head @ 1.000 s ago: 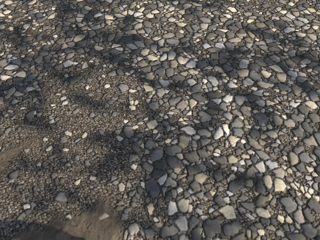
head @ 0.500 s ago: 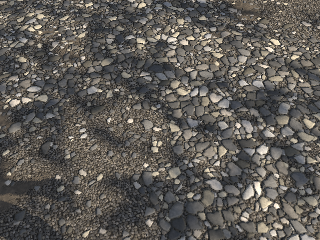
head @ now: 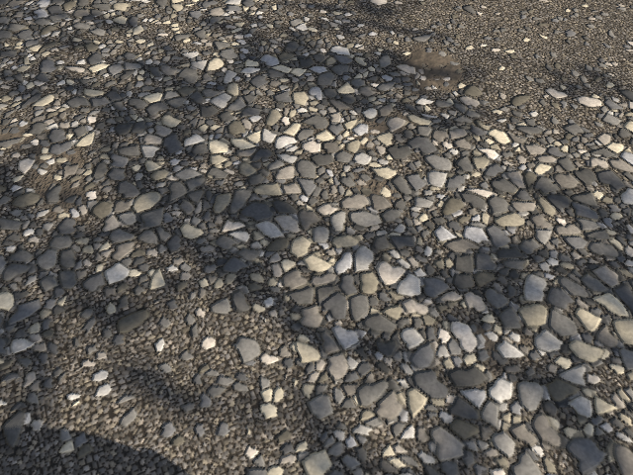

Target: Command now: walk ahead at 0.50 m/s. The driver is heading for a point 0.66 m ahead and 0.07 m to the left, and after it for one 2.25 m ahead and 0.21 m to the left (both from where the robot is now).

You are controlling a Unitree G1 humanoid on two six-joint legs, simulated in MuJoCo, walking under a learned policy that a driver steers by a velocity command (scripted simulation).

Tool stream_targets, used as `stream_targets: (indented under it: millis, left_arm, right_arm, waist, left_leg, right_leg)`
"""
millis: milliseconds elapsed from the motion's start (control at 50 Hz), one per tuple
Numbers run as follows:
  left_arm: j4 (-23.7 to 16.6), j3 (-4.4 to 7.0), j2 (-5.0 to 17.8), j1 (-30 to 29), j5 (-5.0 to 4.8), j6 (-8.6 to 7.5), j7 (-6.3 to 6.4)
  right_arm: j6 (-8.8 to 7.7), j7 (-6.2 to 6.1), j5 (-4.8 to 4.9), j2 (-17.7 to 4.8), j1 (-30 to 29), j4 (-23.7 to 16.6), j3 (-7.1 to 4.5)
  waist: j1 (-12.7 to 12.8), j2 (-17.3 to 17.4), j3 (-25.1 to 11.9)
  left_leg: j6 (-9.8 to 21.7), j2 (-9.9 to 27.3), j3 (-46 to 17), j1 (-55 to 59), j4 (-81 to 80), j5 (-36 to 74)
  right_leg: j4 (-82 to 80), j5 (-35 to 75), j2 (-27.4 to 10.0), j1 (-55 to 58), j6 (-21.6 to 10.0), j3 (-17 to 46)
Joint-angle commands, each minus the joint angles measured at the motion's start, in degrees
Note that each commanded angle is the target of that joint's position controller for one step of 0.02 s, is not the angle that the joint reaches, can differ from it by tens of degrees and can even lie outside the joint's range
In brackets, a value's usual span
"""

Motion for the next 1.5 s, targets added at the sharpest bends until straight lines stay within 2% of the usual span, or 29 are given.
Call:
stream_targets:
  millis: [20, 100, 140, 160, 180, 200, 240, 280, 340, 440, 600, 660, 700, 720, 740, 760, 780, 820, 860, 960, 1120, 1220, 1260, 1280, 1300, 1320, 1360, 1420, 1500]
  left_arm:
    - [-5.1, -0.04, 2.4, -7.4, -0.15, -0.98, 0.09]
    - [-5.7, 0.46, 3.7, -5.7, -0.21, -1.94, 0.43]
    - [-1.5, 1.60, 5.4, 7.3, 0.07, -2.72, 1.28]
    - [1.6, 2.69, 8.1, 17.6, 1.18, -3.29, 1.89]
    - [2.3, 4.47, 15.0, 25.1, 2.57, -3.39, 2.29]
    - [2.3, 4.46, 14.2, 22.3, 0.55, -2.39, 1.62]
    - [0.5, 2.62, 7.6, 10.7, -0.81, -2.42, 1.19]
    - [1.6, 1.35, 3.6, 8.9, -0.88, -3.16, 1.44]
    - [3.7, 1.31, 4.7, 13.2, -0.86, -4.41, 1.70]
    - [5.0, 1.22, 5.9, 18.3, -0.88, -4.54, 1.71]
    - [7.1, 0.75, 5.5, 24.0, -0.07, -4.69, 2.96]
    - [7.0, 1.06, 7.2, 22.4, 0.12, -4.39, 3.70]
    - [6.5, 1.53, 8.9, 21.2, 0.32, -3.60, 3.89]
    - [5.7, 1.59, 9.4, 20.2, -0.04, -3.23, 3.82]
    - [2.7, 0.96, 7.3, 19.6, -1.22, -3.48, 3.31]
    - [0.1, 1.09, 5.6, 20.2, -1.73, -4.12, 2.24]
    - [-1.4, 1.54, 8.2, 14.4, -0.81, -4.48, 2.10]
    - [-2.1, 1.24, 6.6, 12.5, -1.18, -5.01, 2.41]
    - [-2.5, 1.31, 5.8, 13.7, 0.71, -2.69, 2.68]
    - [-5.6, 1.13, 5.4, 10.5, 0.56, 0.38, 2.57]
    - [-9.1, 0.39, 6.7, 1.5, -0.32, 0.93, 2.68]
    - [-7.6, 0.34, 7.5, 5.3, -0.67, 0.05, 3.40]
    - [-5.5, 0.45, 7.7, 11.8, -0.09, -0.98, 3.94]
    - [-5.8, 0.77, 11.2, 14.5, 0.37, -1.59, 4.38]
    - [-6.2, 0.61, 11.9, 11.9, -1.24, -0.69, 4.08]
    - [-6.2, -0.21, 9.2, 11.3, -1.59, -0.27, 3.45]
    - [-6.6, -1.43, 6.4, 6.0, -0.59, 0.10, 3.36]
    - [-5.4, -1.58, 7.2, 4.3, -0.20, 0.53, 3.69]
    - [-3.2, -1.01, 9.3, 7.1, -0.51, 0.99, 3.45]
  right_arm:
    - [-0.39, -0.53, -0.33, -7.7, 4.3, -0.8, -1.22]
    - [-0.07, -1.18, -0.87, -9.0, 2.7, -0.3, -1.60]
    - [0.27, -1.12, -0.74, -9.9, 0.6, -0.5, -1.83]
    - [0.25, -0.96, -0.25, -9.0, 0.0, -1.4, -1.45]
    - [0.20, -0.21, 2.11, -3.7, 5.0, -3.4, -0.25]
    - [0.23, -0.16, 1.18, -6.8, 4.8, -2.8, -1.36]
    - [0.20, 0.14, 0.03, -7.6, -4.0, -5.1, -1.80]
    - [1.21, 0.56, -1.08, -5.6, -4.1, -5.0, -1.69]
    - [2.84, 1.45, -1.62, -4.3, -4.1, -5.0, -1.58]
    - [3.51, 1.79, -1.04, -5.2, -16.1, -9.1, -1.48]
    - [2.87, 2.13, -0.68, -4.2, -27.3, -13.4, -0.35]
    - [2.49, 1.94, -0.98, -5.1, -24.9, -13.5, -0.89]
    - [2.16, 1.52, -1.18, -7.0, -15.5, -10.9, -2.07]
    - [1.79, 1.30, -1.81, -8.9, -6.9, -8.4, -3.15]
    - [1.81, 0.59, -2.66, -14.9, 1.1, -7.5, -5.07]
    - [2.68, 0.66, -1.16, -17.7, -1.0, -8.1, -5.94]
    - [3.18, 0.77, 0.20, -17.1, -4.7, -8.5, -5.69]
    - [2.89, 0.39, 0.29, -11.7, -10.4, -9.4, -4.23]
    - [2.34, 0.07, 0.85, -9.4, -11.9, -9.6, -3.33]
    - [2.42, -0.07, 0.44, -13.2, -9.0, -10.4, -4.00]
    - [4.03, -1.29, -0.25, -12.0, -4.4, -10.5, -3.11]
    - [4.55, -1.70, -0.70, -12.2, -7.0, -10.7, -2.68]
    - [4.10, -1.82, 0.68, -11.9, -9.6, -11.1, -2.24]
    - [3.55, -1.76, 1.01, -9.3, -8.1, -12.7, -1.20]
    - [4.92, -1.91, 1.33, -8.0, -0.6, -10.5, -1.49]
    - [6.11, -2.14, 0.09, -11.0, -2.4, -9.4, -1.96]
    - [7.25, -1.84, -0.24, -9.8, -6.6, -8.8, -1.76]
    - [8.37, -1.23, -0.23, -8.4, -6.3, -6.8, -0.95]
    - [8.64, -1.72, 0.32, -7.8, -8.9, -5.1, -0.38]
  waist:
    - [-0.6, 6.3, 4.3]
    - [1.8, 6.8, 3.4]
    - [7.5, 6.1, -3.2]
    - [11.1, 4.1, -9.2]
    - [10.4, -7.5, -18.3]
    - [9.2, -7.0, -19.7]
    - [5.2, 0.5, -3.9]
    - [1.7, -0.6, 0.6]
    - [0.4, -0.7, 0.2]
    - [2.5, -0.4, 3.1]
    - [5.5, -0.8, 5.0]
    - [3.4, -1.9, 2.9]
    - [-0.5, -2.8, -2.9]
    - [-4.4, -1.7, -7.4]
    - [-6.9, 5.3, -14.1]
    - [-3.1, 16.5, -18.5]
    - [-2.5, 6.6, -13.1]
    - [1.5, -0.3, -2.8]
    - [4.3, 0.6, -1.8]
    - [4.4, 4.4, -4.5]
    - [-0.1, 6.8, -4.4]
    - [1.5, 7.1, -2.7]
    - [5.4, 4.4, -4.2]
    - [4.9, -3.4, -9.4]
    - [1.9, -11.0, -13.2]
    - [2.3, -5.9, -11.4]
    - [0.8, -1.4, -4.8]
    - [-0.1, -6.1, -3.0]
    - [2.0, -5.4, -4.2]
  left_leg:
    - [6.1, 16.4, -7.0, 0.8, -1.6, 26.1]
    - [5.2, 18.3, -5.9, 5.2, 5.1, 41.3]
    - [3.5, 16.4, -3.7, 3.4, 20.0, 51.6]
    - [2.4, 14.1, -2.4, -6.0, 33.0, 40.8]
    - [-0.6, 5.9, 1.2, -26.1, 56.0, 10.7]
    - [-0.1, 0.9, -5.7, -34.9, 66.0, -16.7]
    - [0.6, 7.5, -8.1, -38.5, 64.1, -7.2]
    - [-0.2, 10.4, -7.7, -33.1, 57.2, -3.4]
    - [-1.8, 10.9, -6.0, -32.1, 54.1, -0.8]
    - [-4.1, 12.4, -4.0, -41.1, 43.1, 8.3]
    - [-0.6, 8.3, -0.9, -40.0, 26.6, 12.3]
    - [2.5, 4.9, 2.2, -34.1, 23.9, 5.4]
    - [5.3, 0.6, 4.3, -23.9, 22.0, 1.0]
    - [7.5, 0.9, 1.7, -11.8, 18.2, 3.3]
    - [13.0, 13.7, -16.3, 4.5, 16.8, -0.3]
    - [20.7, 25.9, -46.4, 15.4, 8.3, 4.6]
    - [19.3, 24.3, -40.3, 11.5, 8.0, 11.9]
    - [15.1, 20.8, -26.3, -3.7, 7.8, 34.5]
    - [11.7, 15.9, -18.8, -11.2, 7.7, 43.0]
    - [9.7, 11.7, -15.3, -12.4, 9.4, 52.7]
    - [5.2, 12.9, -16.8, -2.8, 11.8, 50.7]
    - [5.2, 13.9, -18.8, -3.1, 17.3, 51.4]
    - [1.7, 10.9, -17.9, -8.0, 24.2, 44.7]
    - [-0.7, 6.6, -15.1, -13.3, 32.5, 23.6]
    - [-2.3, -2.2, -10.9, -17.6, 40.8, -20.1]
    - [-2.4, -1.4, -11.7, -19.4, 46.2, -26.0]
    - [-3.6, 0.8, -12.9, -19.0, 45.5, -20.0]
    - [-5.9, 1.9, -9.5, -14.9, 35.4, -15.3]
    - [-6.0, 2.9, -7.2, -12.8, 24.2, -10.5]
  right_leg:
    - [-4.9, 0.9, 2.0, -1.8, -0.9, -2.3]
    - [-9.8, -6.2, 4.7, 4.5, -4.3, -3.2]
    - [-14.5, -6.5, 8.5, 20.3, -6.7, -4.9]
    - [-15.1, -6.0, 3.7, 35.5, -9.0, 0.3]
    - [-17.5, -11.4, -14.3, 54.3, -15.9, 25.9]
    - [-25.7, -12.5, -18.2, 53.7, -18.5, 41.6]
    - [-29.0, -14.8, -13.2, 36.6, -14.7, 25.3]
    - [-32.3, -8.6, -7.8, 26.8, -10.5, 15.7]
    - [-33.8, -0.6, -5.8, 25.3, -10.6, 10.5]
    - [-36.2, 3.6, -4.5, 29.7, -10.3, 6.3]
    - [-33.9, 15.9, -6.7, 40.6, -7.9, -2.8]
    - [-25.5, 36.4, -7.9, 44.5, -6.9, -5.8]
    - [-10.2, 48.1, -7.8, 44.9, -6.2, -7.7]
    - [2.4, 41.6, -6.8, 38.6, -4.9, -9.0]
    - [22.5, 21.1, -3.3, 22.2, -2.7, -10.5]
    - [41.1, -27.3, 10.3, 2.2, -0.3, -4.5]
    - [42.4, -23.9, 6.0, -3.9, -1.1, 4.1]
    - [34.6, -18.5, 2.1, -0.6, -0.3, 3.9]
    - [28.3, -18.6, 1.0, 5.3, 1.4, 4.0]
    - [18.6, -13.6, 2.7, 4.5, 4.2, 1.9]
    - [5.0, -6.6, 3.2, 2.1, 2.4, 2.3]
    - [-6.7, -12.2, 5.7, 12.0, -0.7, 2.0]
    - [-20.4, 5.0, 3.7, 26.3, -2.7, 4.1]
    - [-19.8, 32.0, -8.3, 36.3, -6.0, 16.0]
    - [-17.5, 50.4, -17.8, 38.3, -16.3, 24.9]
    - [-19.8, 40.6, -17.5, 33.7, -18.3, 26.8]
    - [-24.4, 19.4, -10.8, 25.5, -13.6, 19.1]
    - [-27.0, 7.6, -4.6, 22.6, -8.9, 12.0]
    - [-27.2, -3.7, -4.6, 25.0, -8.7, 13.5]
